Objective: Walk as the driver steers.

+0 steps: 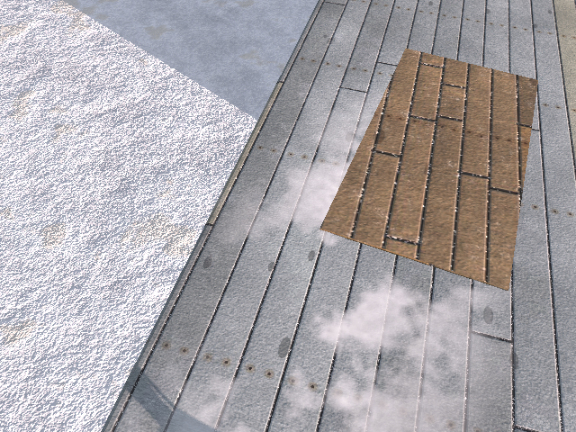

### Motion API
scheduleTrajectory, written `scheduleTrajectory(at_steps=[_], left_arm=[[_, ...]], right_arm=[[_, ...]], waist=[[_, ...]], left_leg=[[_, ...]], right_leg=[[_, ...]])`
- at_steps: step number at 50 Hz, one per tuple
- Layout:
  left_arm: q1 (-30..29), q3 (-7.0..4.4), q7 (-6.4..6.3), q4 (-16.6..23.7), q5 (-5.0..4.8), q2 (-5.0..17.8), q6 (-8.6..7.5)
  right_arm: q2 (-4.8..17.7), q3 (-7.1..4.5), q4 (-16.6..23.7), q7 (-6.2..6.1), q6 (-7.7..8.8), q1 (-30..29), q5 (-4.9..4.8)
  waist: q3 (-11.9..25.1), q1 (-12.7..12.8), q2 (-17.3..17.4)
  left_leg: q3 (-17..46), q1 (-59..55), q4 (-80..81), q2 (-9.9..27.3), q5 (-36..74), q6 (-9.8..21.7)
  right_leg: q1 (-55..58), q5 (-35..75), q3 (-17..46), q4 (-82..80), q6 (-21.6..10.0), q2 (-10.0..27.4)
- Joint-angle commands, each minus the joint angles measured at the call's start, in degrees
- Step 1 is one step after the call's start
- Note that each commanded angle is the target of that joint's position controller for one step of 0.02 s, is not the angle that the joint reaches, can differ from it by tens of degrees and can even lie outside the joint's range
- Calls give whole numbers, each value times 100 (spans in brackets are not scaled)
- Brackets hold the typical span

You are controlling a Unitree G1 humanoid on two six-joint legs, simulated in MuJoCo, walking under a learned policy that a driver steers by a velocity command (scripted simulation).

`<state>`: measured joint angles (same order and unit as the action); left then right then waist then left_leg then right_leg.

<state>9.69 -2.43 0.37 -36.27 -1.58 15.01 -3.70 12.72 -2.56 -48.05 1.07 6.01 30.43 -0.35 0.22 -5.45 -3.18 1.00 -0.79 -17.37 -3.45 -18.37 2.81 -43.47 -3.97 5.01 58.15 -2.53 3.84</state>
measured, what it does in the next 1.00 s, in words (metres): walks ahead: right foot, then left foot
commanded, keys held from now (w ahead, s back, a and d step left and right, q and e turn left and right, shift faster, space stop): w+shift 0.08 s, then shift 0.92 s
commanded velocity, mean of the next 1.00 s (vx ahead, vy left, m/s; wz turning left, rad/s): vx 0.30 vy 0.00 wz -0.04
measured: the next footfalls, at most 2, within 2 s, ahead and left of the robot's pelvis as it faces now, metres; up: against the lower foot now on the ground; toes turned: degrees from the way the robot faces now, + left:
right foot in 0.22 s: +0.40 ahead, -0.13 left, +0.00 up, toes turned -3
left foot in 0.54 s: +0.47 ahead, +0.12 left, +0.00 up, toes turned -2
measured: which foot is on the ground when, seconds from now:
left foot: down 0.00-0.22, up 0.24-0.52, down 0.54-1.00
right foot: up 0.00-0.20, down 0.22-1.00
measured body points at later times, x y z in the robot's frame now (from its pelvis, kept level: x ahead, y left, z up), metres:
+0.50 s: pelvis +0.31 -0.01 +0.00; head +0.34 +0.00 +0.45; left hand +0.40 +0.24 -0.14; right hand +0.47 -0.27 -0.10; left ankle +0.42 +0.13 -0.72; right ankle +0.36 -0.13 -0.74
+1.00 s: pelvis +0.41 +0.02 -0.01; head +0.42 +0.02 +0.44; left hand +0.43 +0.26 -0.16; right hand +0.52 -0.22 -0.13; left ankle +0.43 +0.13 -0.74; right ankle +0.36 -0.13 -0.74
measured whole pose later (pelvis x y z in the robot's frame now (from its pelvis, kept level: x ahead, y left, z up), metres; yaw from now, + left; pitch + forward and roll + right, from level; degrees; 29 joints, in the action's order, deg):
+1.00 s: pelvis +0.41 +0.02 -0.01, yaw -2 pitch -1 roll +0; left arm 14.5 -0.5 -1.4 -64.0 -0.5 12.2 0.9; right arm 10.7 -0.4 -48.7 0.0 -0.6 10.4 -0.3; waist -1.8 -0.3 -0.7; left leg 0.2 14.4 -30.2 -1.1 -14.5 -0.1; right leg -7.7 -20.0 -0.4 28.6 3.0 3.3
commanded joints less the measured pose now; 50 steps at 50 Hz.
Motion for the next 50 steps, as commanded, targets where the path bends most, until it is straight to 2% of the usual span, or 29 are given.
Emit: scheduleTrajectory(at_steps=[1, 4, 7, 9, 10, 11, 12, 13, 14, 15, 16, 17, 19, 22, 24, 26, 27, 28, 29, 30, 31, 32, 34, 38, 42, 43, 45, 48, 50], left_arm=[[-1087, -22, 87, 610, 54, 174, -157], [-1785, 49, 268, 782, -11, -10, -247], [-2011, 5, 423, 854, 31, 89, -390], [-1112, -186, 374, 616, 7, 540, -353], [22, -273, 288, 276, -24, 717, -298], [1187, -304, 172, -27, 116, 934, -223], [1613, -351, 191, -270, 362, 1489, -242], [1848, -243, 202, -348, 339, 769, -189], [1331, -191, 167, -391, 287, 682, -105], [687, -147, 144, -422, 143, 584, -110], [247, -63, 115, -443, 155, 394, -153], [86, -42, 128, -488, 277, 374, -215], [-467, -9, 209, -524, 280, 257, -264], [-446, -80, 176, -694, 214, 509, -178], [-507, -51, 155, -826, 125, 436, -88], [-429, 39, 125, -983, 136, 248, -32], [-328, 108, 102, -1065, 178, 92, 1], [185, 128, 75, -1143, 242, 77, 50], [840, 123, 3, -1357, 237, 76, 107], [924, 124, -54, -1441, 201, 104, 202], [629, 68, -113, -1491, 174, 285, 303], [589, 56, -168, -1493, 186, 276, 373], [724, 73, -184, -1671, 262, 220, 419], [755, 80, -157, -1995, 172, 220, 326], [736, 117, -152, -2323, 155, 135, 375], [725, 82, -170, -2427, 90, 247, 392], [807, 136, -166, -2537, 147, 129, 420], [793, 120, -199, -2726, 73, 218, 428], [905, 137, -203, -2821, 121, 184, 447]], right_arm=[[628, -35, 348, -68, 110, -380, -33], [682, 33, 74, -112, 73, 115, -79], [1047, -35, -110, -178, -84, 240, -88], [1218, -86, -180, -229, -194, 317, -4], [1328, -117, -128, -238, -261, -27, 32], [1186, -96, 81, -244, -264, -315, 83], [113, 190, 214, -151, -189, 718, 52], [835, 74, -79, -96, -99, 751, -111], [1156, -83, 295, -108, -98, -226, -333], [962, 3, 571, -123, -93, -770, -277], [842, -5, 624, -159, -115, -1235, -137], [624, 13, 550, -148, -201, -811, -90], [295, 74, 391, -161, -363, -370, -40], [214, 84, 396, -188, -430, -623, 41], [326, 26, 297, -150, -503, -543, 70], [508, -53, 472, -171, -581, -1100, 227], [609, -50, 675, -198, -594, -1381, 223], [1037, -106, 933, -244, -581, -1941, 184], [861, -22, 1058, -258, -588, -2366, 182], [674, 20, 1057, -226, -618, -2512, 153], [587, 29, 1016, -180, -640, -2380, 139], [634, 64, 943, -167, -611, -2285, 145], [505, 118, 887, -136, -539, -2227, 127], [466, 119, 720, -145, -479, -2012, 49], [423, 97, 553, -104, -521, -1984, 17], [381, 95, 486, -108, -541, -1952, 19], [413, 79, 417, -106, -559, -2069, 5], [358, 89, 266, -115, -601, -2040, 2], [381, 65, 100, -134, -625, -1915, -22]], waist=[[-783, 115, 756], [-899, -122, 693], [-773, -26, 1083], [-76, 533, 1566], [478, 1207, 1540], [1320, 1685, 1276], [2683, 1031, -1254], [3872, 1437, -653], [2796, 1306, -753], [1639, 1022, -285], [808, 873, 167], [594, 491, -45], [437, 72, -122], [861, 118, -145], [745, 22, -268], [339, 92, -183], [79, 137, 109], [-186, 556, 1064], [-18, 858, 1624], [-32, 833, 1619], [-330, 623, 1234], [-368, 665, 1230], [-219, 633, 994], [280, 517, 529], [359, 489, 385], [273, 465, 132], [207, 543, 471], [189, 502, 276], [240, 518, 378]], left_leg=[[896, 336, 1107, 1226, 1780, 543], [561, 107, 1239, 1267, 2744, 493], [222, -382, 667, 1302, 5549, 307], [254, -910, -453, 1434, 7527, 174], [86, -773, -1690, 1362, 7789, 33], [137, 509, -3275, 1187, 6382, -55], [274, 3184, -6564, -142, 130, -627], [1481, 3340, -7111, -217, -1718, -553], [1256, 3560, -6679, 204, -1556, -510], [831, 3658, -5894, 480, -1392, -459], [509, 3480, -5420, 550, -1208, -447], [564, 2832, -5214, 693, -1117, -519], [421, 1905, -3880, 799, -1083, -637], [92, 870, -2452, 635, 1011, -567], [-32, 297, -1813, 494, 2177, -471], [61, 202, -1665, 479, 2139, -308], [349, 259, -1191, 727, 2475, -194], [856, 866, -633, 1257, 2563, 52], [966, 1351, -508, 1475, 1700, 353], [950, 1737, -308, 1204, 73, 264], [894, 2070, -156, 944, -706, 104], [910, 2173, -129, 917, -852, 40], [803, 1994, -305, 874, -213, 3], [508, 1152, -951, 752, 2073, 81], [449, 863, -1094, 751, 3140, 210], [442, 867, -980, 736, 3168, 204], [423, 897, -1012, 751, 3316, 270], [349, 737, -1018, 693, 3558, 209], [257, 686, -977, 647, 3405, 131]], right_leg=[[-584, 864, -395, -781, 123, 108], [-67, 1173, -738, -1803, 72, -59], [981, 1067, -1157, -2774, -141, -649], [2054, 818, -1159, -2837, -405, -954], [3182, 1453, -1001, -3233, -571, -797], [5276, 2352, -291, -2893, -794, 8], [8064, 4516, 2669, -2299, -2300, 2355], [8184, 4152, 3123, -2655, -2249, 2249], [7199, 3979, 1971, -2869, -1790, 1786], [5955, 3807, 1316, -3187, -1514, 1440], [4683, 3817, 936, -3608, -1377, 1158], [3758, 4190, 645, -3778, -1511, 1167], [2602, 4129, 76, -4051, -1391, 931], [2283, 3813, -282, -4130, -1195, 799], [1998, 2302, -459, -3901, -926, 660], [1559, -134, -476, -3850, -457, 324], [1426, -1296, -482, -3594, -190, 162], [1684, -1925, -694, -3110, 146, -286], [2291, -1923, -695, -2929, 295, -360], [2660, -1579, -720, -3039, 337, -322], [2699, -1512, -813, -2976, 307, -350], [2759, -1449, -787, -2987, 299, -325], [2950, -1206, -650, -3092, 332, -217], [2978, -771, -595, -3116, 380, -152], [3071, -500, -592, -3093, 423, -151], [3101, -653, -593, -3141, 425, -169], [3219, -541, -562, -3217, 471, -147], [3182, -275, -601, -3216, 535, -183], [3294, -243, -623, -3308, 490, -172]])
